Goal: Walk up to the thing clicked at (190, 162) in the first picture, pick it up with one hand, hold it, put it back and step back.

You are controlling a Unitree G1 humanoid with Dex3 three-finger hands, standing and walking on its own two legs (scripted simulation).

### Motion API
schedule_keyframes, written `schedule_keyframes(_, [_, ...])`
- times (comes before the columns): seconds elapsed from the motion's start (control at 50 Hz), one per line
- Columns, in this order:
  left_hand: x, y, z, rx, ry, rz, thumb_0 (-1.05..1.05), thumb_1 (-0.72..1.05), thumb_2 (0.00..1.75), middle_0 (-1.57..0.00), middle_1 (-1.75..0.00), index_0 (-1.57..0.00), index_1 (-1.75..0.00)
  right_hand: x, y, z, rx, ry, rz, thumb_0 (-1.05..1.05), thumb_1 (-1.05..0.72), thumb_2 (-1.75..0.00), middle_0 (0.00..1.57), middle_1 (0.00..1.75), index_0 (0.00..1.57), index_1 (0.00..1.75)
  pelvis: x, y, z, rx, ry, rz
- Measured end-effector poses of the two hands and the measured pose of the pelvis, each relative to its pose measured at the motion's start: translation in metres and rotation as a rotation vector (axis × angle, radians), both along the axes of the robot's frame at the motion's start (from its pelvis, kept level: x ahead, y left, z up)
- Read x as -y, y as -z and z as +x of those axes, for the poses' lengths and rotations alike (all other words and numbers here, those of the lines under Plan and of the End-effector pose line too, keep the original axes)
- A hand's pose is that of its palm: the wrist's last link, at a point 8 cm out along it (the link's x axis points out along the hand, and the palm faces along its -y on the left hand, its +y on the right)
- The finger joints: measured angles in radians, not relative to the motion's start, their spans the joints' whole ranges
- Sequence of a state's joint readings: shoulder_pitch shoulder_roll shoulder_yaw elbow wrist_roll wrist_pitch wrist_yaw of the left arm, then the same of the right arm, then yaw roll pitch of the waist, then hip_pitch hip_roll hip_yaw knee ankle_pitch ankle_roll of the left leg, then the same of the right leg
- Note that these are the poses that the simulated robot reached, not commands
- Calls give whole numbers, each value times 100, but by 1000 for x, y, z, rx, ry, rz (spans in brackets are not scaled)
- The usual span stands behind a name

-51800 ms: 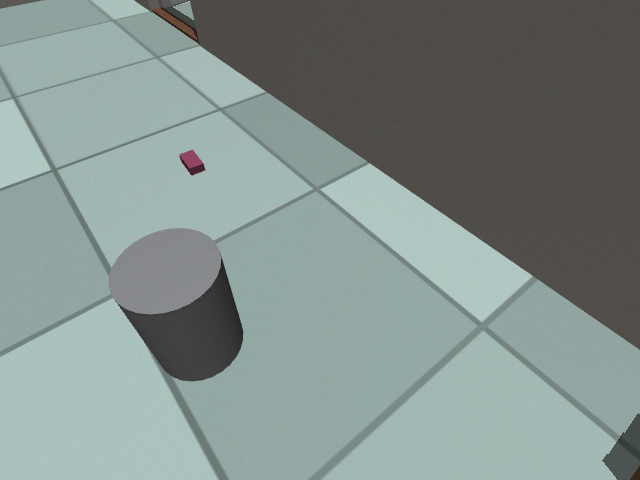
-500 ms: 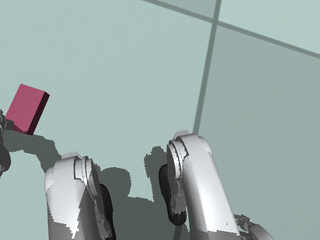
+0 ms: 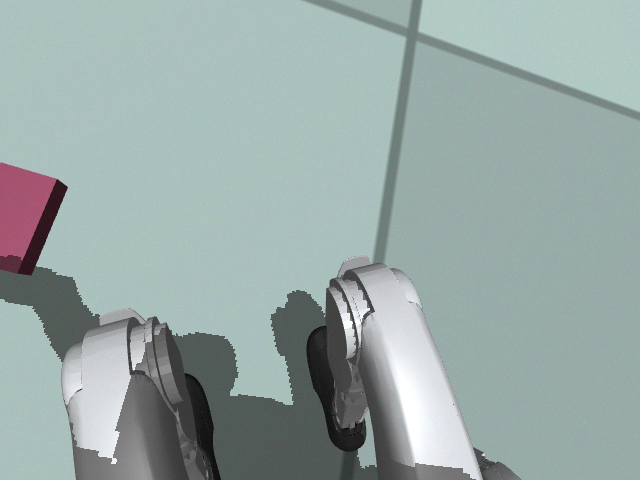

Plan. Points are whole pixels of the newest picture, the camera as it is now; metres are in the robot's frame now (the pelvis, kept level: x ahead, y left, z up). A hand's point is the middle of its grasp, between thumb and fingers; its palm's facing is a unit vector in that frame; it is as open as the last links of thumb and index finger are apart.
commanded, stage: rise first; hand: left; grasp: from above
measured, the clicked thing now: (16, 220) +0.47 +0.33 -0.31
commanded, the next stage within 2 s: approach in 0.02 s
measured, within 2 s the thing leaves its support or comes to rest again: neither
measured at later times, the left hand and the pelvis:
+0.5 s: hand (1, 230) +0.44 +0.31 -0.22, palm faces -0.14 -0.44 -0.89, open 13.9 cm; pelvis -0.01 +0.00 -0.01, yaw -2 degrees
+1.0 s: hand (9, 205) +0.47 +0.31 -0.22, palm faces -0.07 -0.44 -0.89, open 14.2 cm; pelvis -0.01 +0.00 -0.01, yaw -6 degrees
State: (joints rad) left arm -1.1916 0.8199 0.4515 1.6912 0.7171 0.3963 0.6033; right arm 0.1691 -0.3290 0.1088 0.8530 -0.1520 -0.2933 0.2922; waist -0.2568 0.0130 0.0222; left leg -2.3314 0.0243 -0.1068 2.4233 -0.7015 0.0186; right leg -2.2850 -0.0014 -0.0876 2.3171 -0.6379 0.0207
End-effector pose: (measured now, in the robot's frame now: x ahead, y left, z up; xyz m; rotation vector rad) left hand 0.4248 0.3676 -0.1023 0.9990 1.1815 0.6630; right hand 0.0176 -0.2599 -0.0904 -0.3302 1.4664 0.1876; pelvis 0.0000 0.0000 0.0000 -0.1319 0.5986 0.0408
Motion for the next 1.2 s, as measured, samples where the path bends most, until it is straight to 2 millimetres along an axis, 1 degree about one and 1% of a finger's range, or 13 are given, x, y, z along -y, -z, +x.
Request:
schedule_keyframes(0.18, [4, 4, 5, -2, 8, 8, 0, -40, 89, -26, -85, -23, -88, 9, -5, -11, -31, 1, -15, 1, -92, -91, 20, 30, 20, 30, 1, 3, -1, 6, 5, -2])
schedule_keyframes(0.3, [10, 15, 4, -58, 42, 21, 0, -46, 93, -20, -91, -18, -94, 10, -6, -15, -39, -21, -14, 1, -92, -90, 20, 30, 20, 30, 2, 5, -2, 16, 9, -4])
schedule_keyframes(0.44, [34, 46, 10, -63, 62, -6, 0, -48, 95, -16, -97, -15, -99, 6, -13, -22, -55, -69, -12, 0, -92, -90, 20, 30, 20, 30, 2, 8, -6, 37, 16, -19])
schedule_keyframes(0.52, [52, 60, 20, -35, 57, -18, 0, -50, 96, -14, -100, -13, -102, 2, -22, -27, -74, -88, -16, 0, -92, -90, 20, 30, 20, 30, 2, 8, -6, 45, 21, -32])
schedule_keyframes(0.58, [63, 66, 30, -5, 36, -22, 0, -53, 99, -13, -102, -12, -104, -1, -29, -32, -90, -99, -15, 0, -92, -90, 20, 30, 20, 30, 2, 9, -5, 54, 25, -43])
schedule_keyframes(0.68, [73, 62, 53, 73, -34, -22, 0, -56, 102, -11, -104, -10, -107, -3, -38, -42, -119, -102, -1, 0, -93, -91, 20, 30, 20, 30, 1, 9, -4, 79, 29, -61])
schedule_keyframes(0.74, [71, 53, 64, 92, -54, -15, 0, -57, 103, -11, -104, -9, -106, -4, -42, -48, -128, -74, 5, 0, -93, -91, 20, 30, 20, 30, 0, 9, -4, 79, 35, -70])
schedule_keyframes(0.8, [66, 45, 68, 68, -38, 8, 0, -58, 103, -10, -102, -8, -105, -4, -42, -53, -131, -37, 8, 0, -93, -91, 20, 30, 20, 30, -1, 10, -2, 68, 45, -76])
schedule_keyframes(0.86, [60, 41, 67, 40, -25, 29, 0, -58, 104, -10, -101, -7, -105, -7, -42, -58, -133, -11, 14, 0, -93, -91, 20, 30, 20, 30, -3, 11, -2, 63, 52, -80])
schedule_keyframes(0.92, [57, 46, 62, 15, -21, 29, 0, -57, 102, -9, -102, -7, -105, -12, -41, -60, -130, 7, 23, 0, -93, -91, 20, 30, 20, 30, -4, 11, -3, 65, 54, -83])
schedule_keyframes(1.08, [54, 81, 35, -33, -52, -24, 0, -53, 99, -9, -103, -8, -105, -25, -47, -58, -135, 13, 26, 0, -93, -91, 20, 30, 20, 30, -4, 11, -7, 74, 55, -93])
schedule_keyframes(1.14, [51, 91, 30, -23, -66, -19, 0, -53, 99, -9, -103, -8, -105, -26, -50, -54, -150, -8, 24, 0, -93, -91, 20, 30, 20, 30, -4, 9, -7, 75, 51, -99])
schedule_keyframes(1.2, [47, 95, 30, -5, -84, -5, 0, -54, 99, -9, -102, -8, -104, -24, -54, -49, -165, -36, 24, 0, -93, -91, 20, 30, 20, 30, -4, 8, -6, 73, 47, -103])
